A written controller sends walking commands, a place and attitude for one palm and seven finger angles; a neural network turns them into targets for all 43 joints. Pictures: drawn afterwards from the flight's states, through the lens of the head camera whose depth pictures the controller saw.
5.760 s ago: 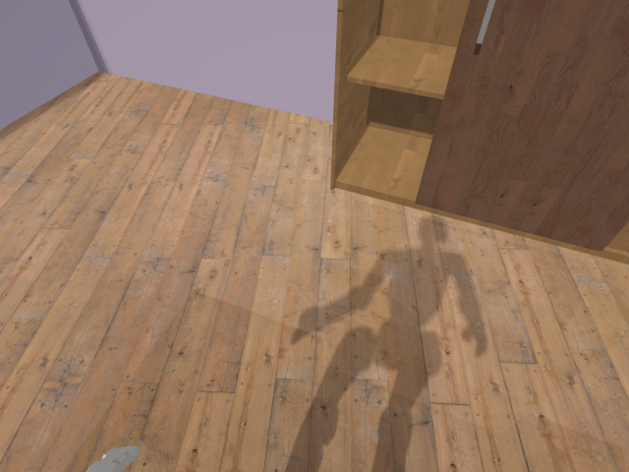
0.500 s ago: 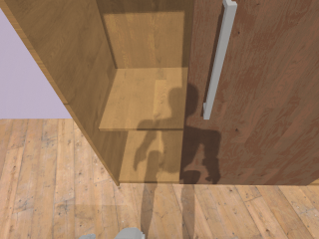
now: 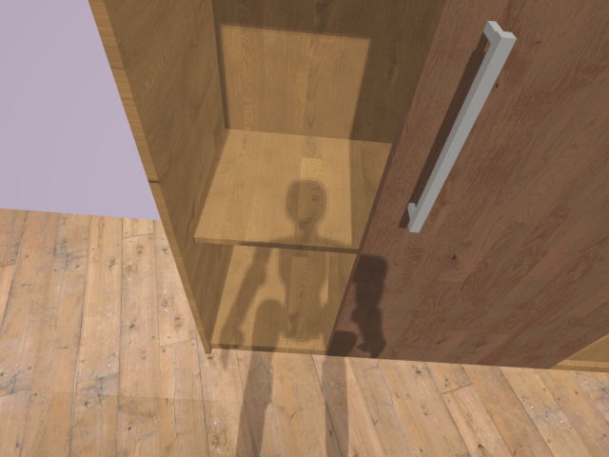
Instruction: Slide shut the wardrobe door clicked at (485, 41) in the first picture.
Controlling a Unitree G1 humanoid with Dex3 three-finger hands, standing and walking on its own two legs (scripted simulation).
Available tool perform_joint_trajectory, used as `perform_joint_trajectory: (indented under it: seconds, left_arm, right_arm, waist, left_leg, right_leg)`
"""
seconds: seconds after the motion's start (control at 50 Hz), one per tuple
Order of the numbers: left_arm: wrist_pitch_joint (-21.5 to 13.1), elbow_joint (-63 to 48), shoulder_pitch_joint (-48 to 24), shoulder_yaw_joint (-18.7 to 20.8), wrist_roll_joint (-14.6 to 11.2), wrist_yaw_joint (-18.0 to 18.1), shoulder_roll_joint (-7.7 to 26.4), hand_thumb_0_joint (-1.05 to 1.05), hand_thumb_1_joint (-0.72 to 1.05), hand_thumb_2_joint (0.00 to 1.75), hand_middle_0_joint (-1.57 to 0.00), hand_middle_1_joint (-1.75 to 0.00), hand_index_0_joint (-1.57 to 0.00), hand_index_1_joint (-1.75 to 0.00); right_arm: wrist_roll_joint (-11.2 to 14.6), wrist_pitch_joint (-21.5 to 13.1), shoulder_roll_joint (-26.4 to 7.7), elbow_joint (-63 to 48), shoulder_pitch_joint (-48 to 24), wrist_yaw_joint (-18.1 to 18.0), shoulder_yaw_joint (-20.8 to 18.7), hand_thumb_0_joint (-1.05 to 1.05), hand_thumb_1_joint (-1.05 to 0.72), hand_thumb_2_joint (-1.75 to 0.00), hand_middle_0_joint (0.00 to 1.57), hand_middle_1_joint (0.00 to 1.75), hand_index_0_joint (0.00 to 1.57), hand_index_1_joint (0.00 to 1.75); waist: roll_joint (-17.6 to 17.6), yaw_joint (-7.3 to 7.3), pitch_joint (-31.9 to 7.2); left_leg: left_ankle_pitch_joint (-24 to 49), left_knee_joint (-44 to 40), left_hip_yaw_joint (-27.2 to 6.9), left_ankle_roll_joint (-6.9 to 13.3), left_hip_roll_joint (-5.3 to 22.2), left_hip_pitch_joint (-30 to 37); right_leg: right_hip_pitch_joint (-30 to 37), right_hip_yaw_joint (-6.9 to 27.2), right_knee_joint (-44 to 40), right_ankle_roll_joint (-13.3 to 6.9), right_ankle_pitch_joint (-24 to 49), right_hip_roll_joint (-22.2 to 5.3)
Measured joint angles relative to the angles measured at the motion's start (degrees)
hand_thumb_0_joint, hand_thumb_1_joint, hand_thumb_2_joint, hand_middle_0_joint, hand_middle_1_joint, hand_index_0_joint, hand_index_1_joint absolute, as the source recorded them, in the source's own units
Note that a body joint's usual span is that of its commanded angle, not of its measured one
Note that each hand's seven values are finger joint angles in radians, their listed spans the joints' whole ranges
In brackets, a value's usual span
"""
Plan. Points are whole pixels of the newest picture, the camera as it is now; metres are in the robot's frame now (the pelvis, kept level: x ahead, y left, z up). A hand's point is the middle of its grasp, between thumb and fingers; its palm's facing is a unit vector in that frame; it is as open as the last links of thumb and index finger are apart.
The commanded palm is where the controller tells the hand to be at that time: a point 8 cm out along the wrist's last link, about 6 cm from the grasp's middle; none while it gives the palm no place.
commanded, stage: come to a stop and stand still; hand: right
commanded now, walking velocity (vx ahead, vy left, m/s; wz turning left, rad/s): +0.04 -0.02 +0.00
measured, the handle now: (446, 146) +0.50 -0.17 +0.16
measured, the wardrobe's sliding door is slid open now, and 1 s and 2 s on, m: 0.39 0.39 0.39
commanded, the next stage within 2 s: look again from close up in 1.80 s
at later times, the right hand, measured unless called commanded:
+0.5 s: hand out of the picture +0.02 -0.28 -0.19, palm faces +0.00 +0.97 -0.23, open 7.4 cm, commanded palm none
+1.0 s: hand out of the picture +0.06 -0.22 -0.18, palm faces -0.04 +0.97 -0.23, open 7.3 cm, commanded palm none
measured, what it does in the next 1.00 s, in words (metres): steps on the spot: right foot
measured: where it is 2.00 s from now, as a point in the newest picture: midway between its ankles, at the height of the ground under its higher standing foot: outside the picture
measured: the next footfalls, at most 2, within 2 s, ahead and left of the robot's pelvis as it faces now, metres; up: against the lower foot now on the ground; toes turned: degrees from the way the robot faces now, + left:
right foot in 0.12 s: +0.01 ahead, -0.15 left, +0.00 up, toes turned -3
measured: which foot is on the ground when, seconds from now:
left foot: down 0.00-1.00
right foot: up 0.00-0.10, down 0.12-1.00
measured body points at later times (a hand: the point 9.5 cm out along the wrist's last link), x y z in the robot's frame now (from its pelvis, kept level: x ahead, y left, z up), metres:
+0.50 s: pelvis +0.01 -0.09 -0.02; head +0.02 -0.08 +0.43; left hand +0.07 +0.15 -0.16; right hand +0.02 -0.33 -0.17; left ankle +0.01 +0.12 -0.74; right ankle -0.03 -0.14 -0.75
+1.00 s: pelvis +0.04 -0.04 -0.01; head +0.07 -0.03 +0.43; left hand +0.03 +0.18 -0.18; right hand +0.07 -0.27 -0.17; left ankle +0.01 +0.12 -0.75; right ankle -0.03 -0.14 -0.75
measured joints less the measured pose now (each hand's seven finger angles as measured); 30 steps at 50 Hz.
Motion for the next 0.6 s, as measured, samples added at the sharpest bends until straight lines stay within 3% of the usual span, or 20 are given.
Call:
perform_joint_trajectory:
  seconds: [0.08, 0.12, 0.16, 0.28, 0.38, 0.6]
  left_arm:
    - [-1.04, -0.32, -0.98, -0.51, -0.43, 0.60, -0.33, 0.01, 0.91, 0.90, -0.20, -0.30, -0.19, -0.30]
    - [-2.19, -1.22, -1.19, -0.94, -0.55, 0.82, -0.09, 0.01, 0.91, 0.90, -0.20, -0.30, -0.19, -0.30]
    - [-2.46, -2.76, -1.63, -1.37, -0.04, 0.81, -0.65, 0.01, 0.91, 0.90, -0.20, -0.30, -0.19, -0.30]
    - [-3.72, -6.32, -1.48, -3.04, 0.40, 1.67, -1.86, 0.01, 0.92, 0.90, -0.20, -0.30, -0.19, -0.30]
    - [-4.43, -5.92, -2.40, -3.58, 0.01, 2.04, -1.27, 0.01, 0.95, 0.90, -0.21, -0.30, -0.20, -0.30]
    - [-4.90, -3.59, -2.55, -4.07, -0.04, 2.20, -1.35, 0.01, 0.94, 0.90, -0.21, -0.30, -0.20, -0.30]
  right_arm:
    - [-0.04, 0.12, -0.84, 1.17, 0.81, -0.06, -0.39, 0.00, -0.91, -0.90, 0.20, 0.30, 0.21, 0.30]
    - [0.32, 0.25, -1.11, 2.25, 1.28, -0.60, -0.04, 0.00, -0.90, -0.90, 0.20, 0.30, 0.21, 0.30]
    - [0.35, 0.30, -1.91, 3.07, 1.50, -1.03, 0.51, 0.00, -0.90, -0.90, 0.20, 0.30, 0.21, 0.30]
    - [0.22, 0.89, -2.74, 3.67, 2.66, -0.06, 1.73, 0.01, -0.91, -0.90, 0.20, 0.30, 0.20, 0.30]
    - [0.60, 0.27, -2.57, 3.78, 2.64, 0.13, 2.32, 0.00, -0.91, -0.90, 0.20, 0.30, 0.20, 0.30]
    - [0.61, 0.47, -2.26, 3.63, 0.84, -0.03, 2.60, 0.00, -0.91, -0.90, 0.20, 0.30, 0.20, 0.30]
  waist:
    - [1.28, -0.93, 0.42]
    - [0.52, -0.35, 0.27]
    - [1.68, 0.10, 0.70]
    - [1.46, 0.25, -0.16]
    - [0.89, -0.50, -0.48]
    - [1.48, 0.07, 0.27]
  left_leg:
    - [-0.29, 1.23, -0.15, -1.24, 0.66, -0.85]
    - [-1.55, 3.75, 0.67, -2.22, 0.13, -1.85]
    - [-3.35, 6.92, 0.51, -2.54, 1.23, -2.81]
    - [-7.03, 9.89, -2.90, 1.34, 1.52, -3.14]
    - [-5.20, 8.38, -5.13, -0.24, 2.39, -1.98]
    - [-4.87, 6.63, -6.90, -1.08, 2.84, -1.12]
  right_leg:
    - [5.12, -0.72, -12.76, -0.30, 1.08, 0.27]
    - [7.62, -0.82, -18.65, -1.04, 4.24, -0.60]
    - [6.26, -1.16, -14.93, -2.85, 2.05, 0.31]
    - [6.33, -2.36, -12.31, -5.82, -0.09, 2.52]
    - [8.30, -3.83, -14.31, -6.98, 0.16, 3.92]
    - [11.08, -5.63, -18.63, -7.29, 1.20, 4.60]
